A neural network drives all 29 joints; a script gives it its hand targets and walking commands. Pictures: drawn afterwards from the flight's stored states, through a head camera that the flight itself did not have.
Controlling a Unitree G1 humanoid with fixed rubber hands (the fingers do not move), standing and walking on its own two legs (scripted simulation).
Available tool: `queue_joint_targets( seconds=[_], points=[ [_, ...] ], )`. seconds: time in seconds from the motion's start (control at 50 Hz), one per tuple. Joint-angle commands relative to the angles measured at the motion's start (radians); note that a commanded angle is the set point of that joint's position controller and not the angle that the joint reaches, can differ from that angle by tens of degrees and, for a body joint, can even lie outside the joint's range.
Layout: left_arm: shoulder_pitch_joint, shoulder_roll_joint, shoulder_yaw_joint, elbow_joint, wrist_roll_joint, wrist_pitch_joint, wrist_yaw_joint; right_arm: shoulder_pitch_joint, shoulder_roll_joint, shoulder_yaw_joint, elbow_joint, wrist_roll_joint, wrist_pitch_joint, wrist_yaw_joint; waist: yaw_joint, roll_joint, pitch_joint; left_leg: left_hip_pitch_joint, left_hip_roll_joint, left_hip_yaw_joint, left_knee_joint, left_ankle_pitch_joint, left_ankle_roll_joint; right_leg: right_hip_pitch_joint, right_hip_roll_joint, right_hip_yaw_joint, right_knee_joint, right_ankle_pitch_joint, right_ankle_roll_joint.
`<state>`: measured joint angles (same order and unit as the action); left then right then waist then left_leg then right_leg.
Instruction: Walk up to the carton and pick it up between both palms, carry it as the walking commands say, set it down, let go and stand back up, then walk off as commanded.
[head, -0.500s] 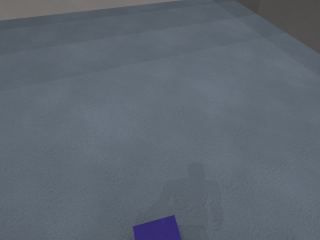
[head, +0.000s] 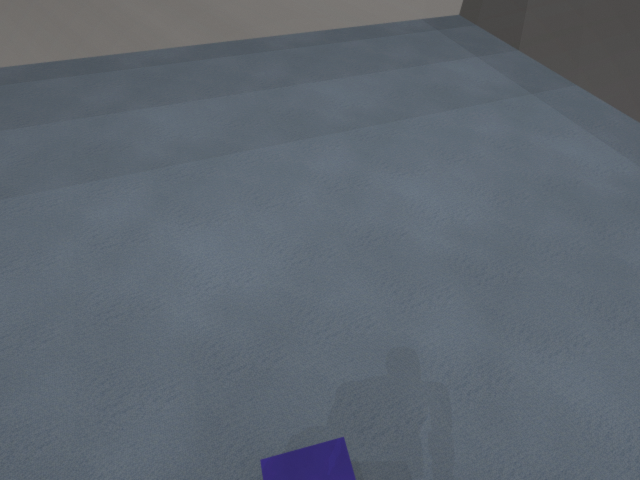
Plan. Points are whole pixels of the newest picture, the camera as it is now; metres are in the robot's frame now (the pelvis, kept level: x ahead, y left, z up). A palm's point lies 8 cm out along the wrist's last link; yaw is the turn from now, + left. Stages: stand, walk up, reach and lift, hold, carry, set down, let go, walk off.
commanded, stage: stand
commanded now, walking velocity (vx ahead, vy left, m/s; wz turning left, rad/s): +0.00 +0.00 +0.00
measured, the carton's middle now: out of the picture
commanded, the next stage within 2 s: none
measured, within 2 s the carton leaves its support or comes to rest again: neither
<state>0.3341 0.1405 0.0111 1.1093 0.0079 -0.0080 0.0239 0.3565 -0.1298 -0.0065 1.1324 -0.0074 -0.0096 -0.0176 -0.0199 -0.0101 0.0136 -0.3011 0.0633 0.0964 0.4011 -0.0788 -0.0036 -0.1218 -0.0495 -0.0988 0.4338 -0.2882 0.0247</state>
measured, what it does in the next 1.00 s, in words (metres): stands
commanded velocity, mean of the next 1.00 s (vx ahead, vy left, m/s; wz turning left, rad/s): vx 0.00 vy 0.00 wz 0.00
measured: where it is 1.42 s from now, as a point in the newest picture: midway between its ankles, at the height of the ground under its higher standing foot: outside the picture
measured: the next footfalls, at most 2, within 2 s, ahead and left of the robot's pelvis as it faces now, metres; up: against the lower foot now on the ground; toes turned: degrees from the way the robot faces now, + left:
none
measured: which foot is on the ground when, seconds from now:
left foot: down 0.00-1.00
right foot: down 0.00-1.00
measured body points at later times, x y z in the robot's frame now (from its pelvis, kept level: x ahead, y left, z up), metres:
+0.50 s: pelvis +0.03 +0.00 +0.00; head +0.04 +0.00 +0.45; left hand -0.01 +0.20 -0.16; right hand +0.00 -0.21 -0.16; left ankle +0.09 +0.12 -0.74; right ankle -0.03 -0.13 -0.74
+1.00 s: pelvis +0.05 +0.00 +0.00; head +0.06 +0.00 +0.45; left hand +0.00 +0.20 -0.16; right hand +0.02 -0.21 -0.16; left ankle +0.09 +0.12 -0.74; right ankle -0.03 -0.13 -0.74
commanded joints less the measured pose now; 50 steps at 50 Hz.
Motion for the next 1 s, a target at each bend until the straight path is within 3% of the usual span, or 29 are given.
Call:
queue_joint_targets(
  seconds=[0.0,0.22,0.98],
  points=[
    [0.092,0.056,0.004,-0.004,0.002,-0.009,0.003,0.064,-0.080,-0.015,-0.009,0.002,-0.003,-0.003,0.000,0.040,0.071,0.089,0.064,-0.104,-0.092,-0.154,-0.013,-0.168,-0.061,0.067,-0.133,-0.086,-0.024],
    [0.139,0.039,-0.005,0.008,0.004,-0.018,0.010,0.044,-0.068,-0.017,0.002,0.002,-0.004,-0.005,-0.002,0.009,0.079,0.103,0.055,-0.084,-0.049,-0.058,-0.005,-0.156,-0.070,0.065,-0.142,-0.032,-0.024],
    [0.170,0.016,-0.004,0.029,0.003,-0.019,0.021,0.029,-0.051,-0.020,0.035,0.004,-0.006,-0.019,0.008,0.001,0.078,0.151,0.059,-0.059,0.002,0.114,0.007,-0.058,-0.082,0.039,-0.135,0.147,-0.016]
  ],
)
